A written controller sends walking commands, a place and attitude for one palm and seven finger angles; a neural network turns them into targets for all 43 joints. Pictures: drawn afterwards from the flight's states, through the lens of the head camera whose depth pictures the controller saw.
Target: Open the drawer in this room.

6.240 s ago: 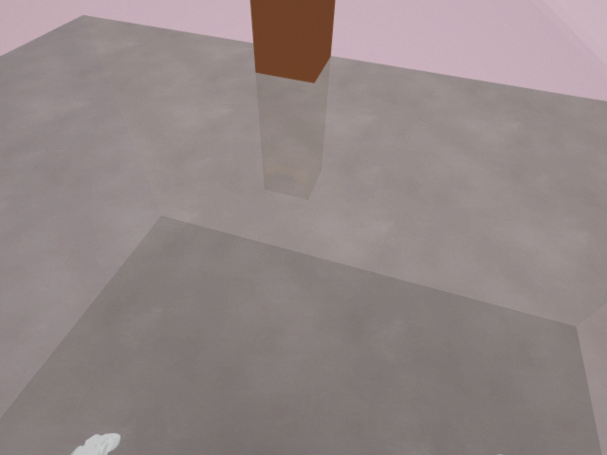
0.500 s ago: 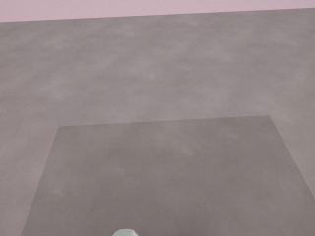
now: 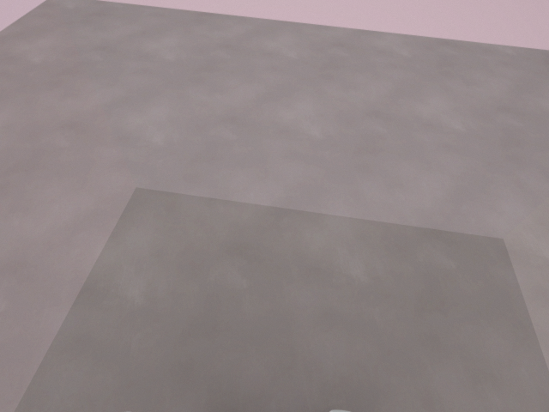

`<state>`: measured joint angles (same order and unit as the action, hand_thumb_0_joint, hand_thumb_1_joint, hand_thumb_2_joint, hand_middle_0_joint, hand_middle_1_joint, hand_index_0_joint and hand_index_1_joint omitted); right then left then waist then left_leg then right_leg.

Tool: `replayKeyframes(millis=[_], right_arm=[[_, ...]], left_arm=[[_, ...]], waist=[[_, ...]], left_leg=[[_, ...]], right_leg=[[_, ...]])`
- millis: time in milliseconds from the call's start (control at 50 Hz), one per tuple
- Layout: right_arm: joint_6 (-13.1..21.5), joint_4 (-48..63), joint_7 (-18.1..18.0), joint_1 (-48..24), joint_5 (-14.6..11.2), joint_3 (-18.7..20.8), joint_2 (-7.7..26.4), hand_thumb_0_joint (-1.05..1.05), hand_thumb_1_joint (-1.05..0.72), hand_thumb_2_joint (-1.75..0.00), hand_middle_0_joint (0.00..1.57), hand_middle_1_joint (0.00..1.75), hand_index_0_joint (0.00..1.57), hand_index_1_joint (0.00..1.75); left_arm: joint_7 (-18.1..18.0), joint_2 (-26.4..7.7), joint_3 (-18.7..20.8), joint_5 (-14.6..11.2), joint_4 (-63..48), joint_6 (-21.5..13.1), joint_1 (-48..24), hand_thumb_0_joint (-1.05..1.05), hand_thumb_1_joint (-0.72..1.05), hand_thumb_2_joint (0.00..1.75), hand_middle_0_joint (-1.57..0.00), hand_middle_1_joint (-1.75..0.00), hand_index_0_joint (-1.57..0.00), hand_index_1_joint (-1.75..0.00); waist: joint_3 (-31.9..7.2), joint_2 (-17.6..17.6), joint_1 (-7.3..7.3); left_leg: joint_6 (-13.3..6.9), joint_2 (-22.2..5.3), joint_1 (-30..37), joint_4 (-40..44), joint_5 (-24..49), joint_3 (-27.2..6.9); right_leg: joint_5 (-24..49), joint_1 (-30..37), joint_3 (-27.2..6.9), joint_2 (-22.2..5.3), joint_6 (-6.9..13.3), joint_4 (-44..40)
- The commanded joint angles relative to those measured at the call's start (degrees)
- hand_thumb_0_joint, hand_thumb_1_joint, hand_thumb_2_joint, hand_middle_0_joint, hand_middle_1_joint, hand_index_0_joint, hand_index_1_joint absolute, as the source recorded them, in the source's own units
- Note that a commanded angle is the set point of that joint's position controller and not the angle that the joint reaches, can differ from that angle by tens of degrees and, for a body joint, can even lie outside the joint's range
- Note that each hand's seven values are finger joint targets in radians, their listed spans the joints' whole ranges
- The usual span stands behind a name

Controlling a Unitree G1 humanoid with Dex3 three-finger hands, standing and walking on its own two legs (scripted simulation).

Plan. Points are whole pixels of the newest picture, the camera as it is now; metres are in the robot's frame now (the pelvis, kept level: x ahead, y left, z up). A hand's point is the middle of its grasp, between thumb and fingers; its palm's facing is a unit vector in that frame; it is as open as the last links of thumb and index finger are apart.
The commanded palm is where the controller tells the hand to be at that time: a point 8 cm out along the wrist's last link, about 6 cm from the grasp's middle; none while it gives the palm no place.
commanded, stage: turn or walk to find it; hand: left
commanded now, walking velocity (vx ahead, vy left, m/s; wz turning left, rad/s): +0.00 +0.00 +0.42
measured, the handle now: out of the picture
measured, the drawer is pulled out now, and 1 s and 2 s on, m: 0.00 0.00 0.00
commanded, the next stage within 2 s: none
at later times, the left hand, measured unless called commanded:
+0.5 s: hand out of the picture -0.01 +0.18 -0.17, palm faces +0.25 -0.94 -0.25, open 7.4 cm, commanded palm none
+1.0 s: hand out of the picture -0.02 +0.22 -0.16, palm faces +0.44 -0.86 -0.27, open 7.4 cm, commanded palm none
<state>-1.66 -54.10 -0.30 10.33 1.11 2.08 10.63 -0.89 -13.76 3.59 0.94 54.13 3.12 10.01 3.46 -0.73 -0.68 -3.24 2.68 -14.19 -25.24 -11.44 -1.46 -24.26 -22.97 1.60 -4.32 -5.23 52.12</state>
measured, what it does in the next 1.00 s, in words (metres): steps on the spot, turning left: right foot, then left foot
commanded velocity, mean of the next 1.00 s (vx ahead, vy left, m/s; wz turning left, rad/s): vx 0.00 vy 0.00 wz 0.42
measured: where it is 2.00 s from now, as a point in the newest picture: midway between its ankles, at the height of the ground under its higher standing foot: outside the picture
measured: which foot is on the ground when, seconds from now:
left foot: down 0.00-0.14, up 0.16-0.56, down 0.58-1.00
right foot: up 0.00-0.12, down 0.14-0.58, up 0.60-1.00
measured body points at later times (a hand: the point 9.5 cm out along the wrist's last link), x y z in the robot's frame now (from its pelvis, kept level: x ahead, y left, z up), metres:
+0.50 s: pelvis -0.02 -0.02 +0.00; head +0.03 -0.02 +0.44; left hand -0.02 +0.23 -0.15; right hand +0.09 -0.27 -0.16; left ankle -0.07 +0.11 -0.70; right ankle -0.02 -0.14 -0.74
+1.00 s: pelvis -0.03 -0.01 -0.01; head +0.01 -0.01 +0.44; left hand -0.04 +0.26 -0.14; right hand +0.14 -0.20 -0.16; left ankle -0.07 +0.10 -0.74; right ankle +0.02 -0.12 -0.73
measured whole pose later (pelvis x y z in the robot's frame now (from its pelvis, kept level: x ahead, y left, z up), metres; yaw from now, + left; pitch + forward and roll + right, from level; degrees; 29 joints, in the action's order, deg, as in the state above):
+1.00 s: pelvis -0.03 -0.01 -0.01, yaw +26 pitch +0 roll +1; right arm -2.4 -53.7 0.0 10.4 1.3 2.6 11.8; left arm -0.8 -12.4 2.7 0.5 51.7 2.0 8.1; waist 4.0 0.9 -1.4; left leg -0.5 2.6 -15.6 -29.0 -13.8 -3.7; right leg -22.1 -18.5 2.5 -2.8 -4.3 39.8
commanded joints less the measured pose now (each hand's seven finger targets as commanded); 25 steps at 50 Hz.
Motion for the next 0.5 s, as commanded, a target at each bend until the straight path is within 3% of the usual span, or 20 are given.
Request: replayKeyframes(millis=[0,40,80,100,120,140,160,180,200,220,240,320,420,460,480], right_arm=[[0.56,3.21,-0.45,2.55,0.56,3.78,12.67,0.00,-0.90,-0.90,0.20,0.30,0.20,0.30],[0.49,3.46,-0.26,1.98,0.46,4.02,12.66,0.00,-0.90,-0.90,0.20,0.30,0.20,0.30],[0.39,3.84,-0.06,1.10,0.01,3.98,11.78,0.00,-0.90,-0.90,0.20,0.30,0.20,0.30],[0.46,4.08,0.20,1.42,-0.40,3.74,9.77,0.00,-0.90,-0.90,0.20,0.30,0.20,0.30],[0.56,5.21,0.58,2.20,-0.74,3.07,6.31,0.00,-0.90,-0.90,0.20,0.30,0.20,0.30],[-0.14,5.90,0.38,0.84,-0.04,3.66,7.65,0.00,-0.90,-0.90,0.20,0.30,0.20,0.30],[-0.98,5.13,0.40,0.29,0.39,4.02,8.66,0.00,-0.90,-0.90,0.20,0.30,0.20,0.30],[-1.39,3.80,0.69,1.09,0.31,4.20,8.41,0.00,-0.90,-0.90,0.20,0.30,0.20,0.30],[-1.53,2.46,1.07,2.57,0.32,4.12,7.94,0.00,-0.90,-0.90,0.20,0.30,0.20,0.30],[-1.55,1.69,1.25,4.09,0.33,3.90,7.49,0.00,-0.90,-0.90,0.20,0.30,0.20,0.30],[-1.50,1.39,1.33,4.51,0.20,3.78,7.24,0.00,-0.90,-0.90,0.20,0.30,0.20,0.30],[-1.60,1.82,1.15,1.29,0.06,3.21,6.78,0.00,-0.90,-0.90,0.20,0.30,0.20,0.30],[-1.04,2.77,1.19,-3.31,-0.42,2.13,5.95,0.00,-0.90,-0.90,0.20,0.30,0.20,0.30],[-0.68,3.03,1.11,-3.36,-0.61,1.92,5.88,0.00,-0.90,-0.90,0.20,0.30,0.20,0.30],[-0.42,2.81,1.03,-1.92,-0.61,1.87,6.07,0.00,-0.90,-0.90,0.20,0.30,0.20,0.30]], left_arm=[[-0.31,-2.96,0.50,-0.28,-5.44,-1.49,-0.81,0.00,0.90,0.90,-0.20,-0.30,-0.20,-0.30],[-0.47,-3.24,0.48,-0.45,-5.19,-1.87,1.32,0.00,0.90,0.90,-0.20,-0.30,-0.20,-0.30],[-0.77,-3.91,0.71,-0.54,-4.52,-2.43,4.84,0.00,0.90,0.90,-0.20,-0.30,-0.20,-0.30],[-1.03,-6.20,1.16,-0.18,-4.40,-2.99,6.10,0.00,0.90,0.90,-0.20,-0.30,-0.20,-0.30],[-1.43,-10.87,2.03,0.65,-4.47,-3.44,6.89,0.00,0.90,0.90,-0.20,-0.30,-0.20,-0.30],[-1.41,-12.13,2.26,0.42,-5.57,-3.21,5.45,0.00,0.90,0.90,-0.20,-0.30,-0.20,-0.30],[-1.57,-10.75,2.35,0.20,-6.17,-3.29,3.08,0.00,0.90,0.90,-0.20,-0.30,-0.20,-0.30],[-1.39,-9.06,1.69,0.08,-6.62,-3.26,0.42,0.00,0.90,0.90,-0.20,-0.30,-0.20,-0.30],[-1.21,-7.20,1.08,0.04,-6.92,-3.45,-1.94,0.00,0.90,0.90,-0.20,-0.30,-0.20,-0.30],[-1.07,-6.28,0.67,0.01,-7.03,-3.72,-2.36,0.00,0.90,0.90,-0.20,-0.30,-0.20,-0.30],[-1.19,-5.63,0.71,0.10,-6.81,-3.87,-2.06,0.00,0.90,0.90,-0.20,-0.30,-0.20,-0.30],[-1.24,-7.08,1.04,0.42,-4.77,-4.00,3.03,0.00,0.90,0.90,-0.20,-0.30,-0.20,-0.30],[-0.99,-9.63,1.71,0.91,-2.76,-3.40,6.43,0.00,0.90,0.90,-0.20,-0.30,-0.20,-0.30],[-0.93,-10.39,2.06,0.99,-2.24,-3.14,6.39,0.00,0.90,0.90,-0.20,-0.30,-0.20,-0.30],[-0.94,-10.72,2.25,0.92,-2.11,-3.03,5.48,0.00,0.90,0.90,-0.20,-0.30,-0.20,-0.30]], waist=[[-5.72,8.90,-1.16],[-6.49,8.48,-0.11],[-7.82,7.45,1.85],[-8.36,2.31,2.39],[-7.86,-12.00,2.58],[-5.82,-14.35,3.06],[-3.82,-13.17,2.32],[-1.59,-8.53,0.68],[-0.38,-6.37,-0.76],[-0.95,-6.60,-1.32],[-1.28,-7.37,-1.26],[-2.55,-8.59,1.06],[-3.54,-11.04,3.35],[-4.16,-12.03,3.46],[-5.03,-12.58,2.30]], left_leg=[[-7.37,-15.51,5.14,5.67,17.33,-18.11],[-6.53,-14.25,3.48,3.74,19.17,-18.52],[-3.70,-11.44,-1.95,0.70,14.11,-17.30],[-0.70,-8.19,-8.00,-3.88,7.21,-14.33],[3.50,-0.29,-18.51,-14.44,-9.37,-4.74],[4.65,0.74,-18.52,-26.64,-20.51,-2.34],[4.48,-1.14,-18.07,-34.75,-19.80,-4.39],[4.70,-1.83,-18.28,-40.37,-16.17,-3.98],[5.26,-2.72,-18.46,-43.09,-12.35,-3.04],[5.95,-3.08,-18.60,-44.21,-10.00,-1.99],[6.44,-3.64,-18.51,-43.96,-9.23,-1.27],[7.76,-4.61,-17.44,-37.82,-11.65,0.87],[7.16,-4.33,-12.00,-23.58,-14.93,4.78],[6.50,-3.87,-8.90,-17.68,-14.68,6.24],[6.23,-3.88,-6.89,-13.40,-12.33,6.83]], right_leg=[[-1.39,0.87,-0.47,1.59,1.20,-7.65],[1.80,5.38,0.14,2.80,1.65,-14.69],[10.59,14.69,0.52,2.26,2.05,-26.94],[12.91,21.50,-3.80,-2.52,3.35,-32.90],[13.08,25.98,-17.43,-16.12,8.35,-36.42],[16.17,18.36,-21.15,-23.79,13.88,-38.14],[15.10,13.50,-19.35,-21.58,14.67,-38.50],[15.13,11.32,-14.58,-18.13,13.58,-37.85],[17.96,11.13,-8.86,-14.93,12.27,-36.27],[21.45,12.31,-4.99,-13.15,11.40,-35.13],[25.11,13.33,-3.27,-12.87,11.17,-34.49],[33.13,18.08,-1.07,-14.31,12.45,-32.46],[40.31,19.84,0.90,-15.22,12.82,-29.12],[41.31,20.01,1.49,-15.63,12.46,-27.29],[41.07,19.96,2.46,-15.54,11.53,-25.49]])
